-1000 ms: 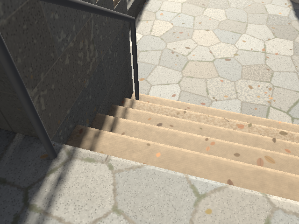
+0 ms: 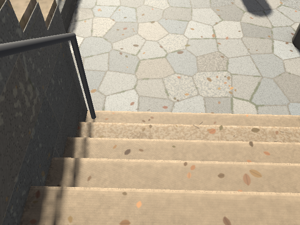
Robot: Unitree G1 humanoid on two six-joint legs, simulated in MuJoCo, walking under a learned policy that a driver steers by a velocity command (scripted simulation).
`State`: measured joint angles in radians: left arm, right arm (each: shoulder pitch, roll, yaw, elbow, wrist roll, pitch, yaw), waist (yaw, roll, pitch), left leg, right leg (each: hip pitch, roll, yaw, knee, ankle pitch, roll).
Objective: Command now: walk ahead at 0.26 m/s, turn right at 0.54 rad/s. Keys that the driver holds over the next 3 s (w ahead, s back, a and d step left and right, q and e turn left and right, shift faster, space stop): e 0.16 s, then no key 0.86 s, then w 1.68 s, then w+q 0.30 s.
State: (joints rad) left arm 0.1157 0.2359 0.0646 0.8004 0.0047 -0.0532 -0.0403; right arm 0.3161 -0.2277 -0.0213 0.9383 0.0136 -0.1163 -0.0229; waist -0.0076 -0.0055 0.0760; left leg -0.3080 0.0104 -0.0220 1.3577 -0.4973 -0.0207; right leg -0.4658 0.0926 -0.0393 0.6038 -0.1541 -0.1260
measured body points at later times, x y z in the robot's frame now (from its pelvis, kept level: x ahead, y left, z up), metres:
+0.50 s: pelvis +0.11 +0.05 +0.01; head +0.12 +0.06 +0.46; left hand +0.29 +0.27 -0.10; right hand +0.20 -0.22 -0.08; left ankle +0.17 +0.16 -0.72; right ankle +0.10 -0.06 -0.71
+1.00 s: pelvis +0.13 +0.05 +0.02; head +0.13 +0.05 +0.47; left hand +0.23 +0.28 -0.12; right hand +0.17 -0.21 -0.10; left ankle +0.17 +0.16 -0.72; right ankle +0.10 -0.07 -0.72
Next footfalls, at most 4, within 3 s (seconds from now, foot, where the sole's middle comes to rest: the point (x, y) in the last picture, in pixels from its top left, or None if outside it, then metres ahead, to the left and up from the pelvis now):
0.42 left None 0.21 0.15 -0.75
1.66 right None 0.34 -0.12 -0.75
2.06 left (140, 210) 0.56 0.07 -0.94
2.62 right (189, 176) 0.81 -0.21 -1.12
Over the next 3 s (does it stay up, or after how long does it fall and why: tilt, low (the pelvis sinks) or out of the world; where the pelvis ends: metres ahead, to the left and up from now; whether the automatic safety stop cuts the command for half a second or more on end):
stays up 0.87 -0.13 -0.40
